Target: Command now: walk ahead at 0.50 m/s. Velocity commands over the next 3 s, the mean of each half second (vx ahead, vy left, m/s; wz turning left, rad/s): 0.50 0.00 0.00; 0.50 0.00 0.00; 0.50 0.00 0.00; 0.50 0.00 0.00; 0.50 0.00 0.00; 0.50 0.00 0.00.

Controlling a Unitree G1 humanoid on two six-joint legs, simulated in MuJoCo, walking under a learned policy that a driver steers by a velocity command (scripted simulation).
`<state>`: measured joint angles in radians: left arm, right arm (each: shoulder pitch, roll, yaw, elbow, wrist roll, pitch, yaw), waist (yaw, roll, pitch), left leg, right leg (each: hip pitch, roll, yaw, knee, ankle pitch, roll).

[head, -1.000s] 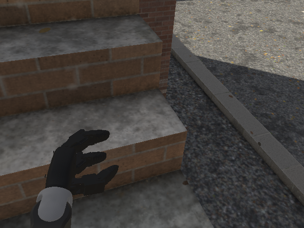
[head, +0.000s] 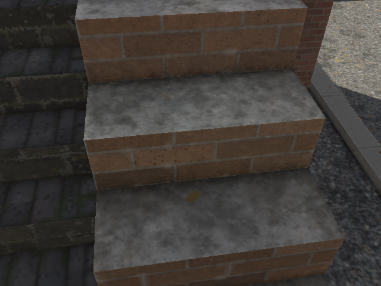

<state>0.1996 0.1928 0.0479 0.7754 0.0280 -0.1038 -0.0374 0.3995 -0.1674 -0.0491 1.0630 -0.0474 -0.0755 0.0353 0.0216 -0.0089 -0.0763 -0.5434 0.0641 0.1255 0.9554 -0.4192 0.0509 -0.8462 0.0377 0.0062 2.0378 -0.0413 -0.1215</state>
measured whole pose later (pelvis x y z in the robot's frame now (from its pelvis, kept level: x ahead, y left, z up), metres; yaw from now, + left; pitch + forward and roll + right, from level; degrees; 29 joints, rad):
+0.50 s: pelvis +0.24 -0.09 +0.10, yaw -1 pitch +1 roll -2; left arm 0.06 0.13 0.01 0.72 -0.01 -0.01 -0.04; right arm 0.47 -0.09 -0.05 1.14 0.03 -0.13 0.04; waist 0.01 0.02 -0.04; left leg -0.08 0.19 0.03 0.72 -0.07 0.04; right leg -0.87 -0.05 -0.22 1.40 -0.55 -0.13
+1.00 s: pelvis +0.46 -0.11 +0.28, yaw +0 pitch -1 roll +5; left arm 0.59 0.02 -0.05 1.13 -0.02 -0.13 0.04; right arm 0.03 -0.01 0.05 0.77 0.04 0.02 0.02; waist 0.03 0.04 -0.02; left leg -0.97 -0.06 0.24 1.62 -0.36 0.18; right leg 0.06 -0.07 -0.20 0.26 -0.16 -0.07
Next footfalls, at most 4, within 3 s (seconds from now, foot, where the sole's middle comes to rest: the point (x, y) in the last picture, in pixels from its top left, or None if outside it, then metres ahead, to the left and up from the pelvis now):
0.44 right None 0.38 -0.17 -0.53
1.02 left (227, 221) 0.57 -0.06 -0.33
1.40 right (298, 200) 0.65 -0.26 -0.33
1.74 left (196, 76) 0.86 0.04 -0.07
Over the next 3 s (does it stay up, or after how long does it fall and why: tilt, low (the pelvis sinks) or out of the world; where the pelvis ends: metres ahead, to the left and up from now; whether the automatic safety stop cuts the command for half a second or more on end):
stays up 0.92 0.07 0.82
